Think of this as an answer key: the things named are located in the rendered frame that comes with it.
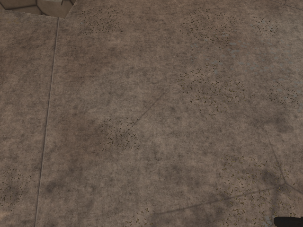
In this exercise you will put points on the right robot hand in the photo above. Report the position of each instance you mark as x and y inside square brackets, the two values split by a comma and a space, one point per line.
[288, 222]

